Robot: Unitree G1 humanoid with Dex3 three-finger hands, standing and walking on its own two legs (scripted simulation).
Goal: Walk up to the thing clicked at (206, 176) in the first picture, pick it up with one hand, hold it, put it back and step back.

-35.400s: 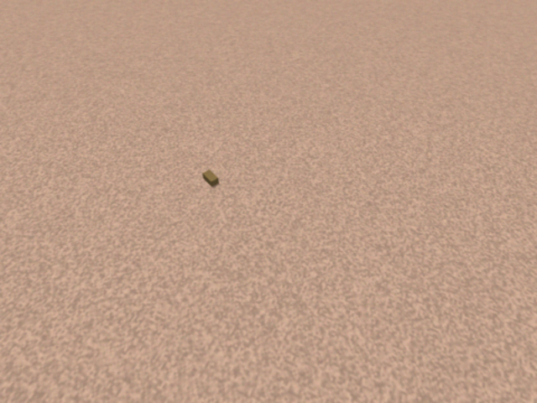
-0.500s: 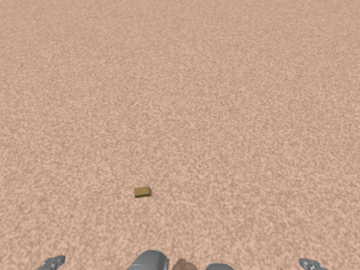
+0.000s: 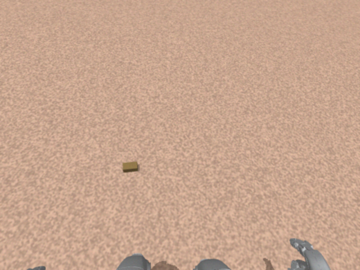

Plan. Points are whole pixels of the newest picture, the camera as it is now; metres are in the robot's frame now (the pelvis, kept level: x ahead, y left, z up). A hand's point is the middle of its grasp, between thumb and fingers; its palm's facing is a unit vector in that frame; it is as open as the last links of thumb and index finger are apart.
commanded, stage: step back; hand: left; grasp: from above
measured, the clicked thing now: (130, 167) +0.69 +0.25 -0.74
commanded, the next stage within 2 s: stand in 1.94 s
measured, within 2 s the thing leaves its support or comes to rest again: neither
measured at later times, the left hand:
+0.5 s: hand out of the picture -0.06 +0.24 -0.14, palm faces +0.09 -0.92 -0.39, open 7.4 cm
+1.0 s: hand out of the picture -0.31 +0.22 -0.14, palm faces +0.10 -0.88 -0.46, open 7.4 cm
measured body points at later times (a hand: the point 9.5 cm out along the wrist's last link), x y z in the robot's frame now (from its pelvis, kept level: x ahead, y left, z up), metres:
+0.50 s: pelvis -0.18 -0.03 -0.01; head -0.13 -0.02 +0.44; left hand -0.07 +0.29 -0.12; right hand -0.08 -0.34 -0.12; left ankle -0.16 +0.08 -0.72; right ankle -0.09 -0.15 -0.69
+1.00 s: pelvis -0.34 -0.07 +0.00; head -0.31 -0.08 +0.44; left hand -0.32 +0.27 -0.11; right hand -0.22 -0.38 -0.13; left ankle -0.36 +0.07 -0.69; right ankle -0.30 -0.20 -0.72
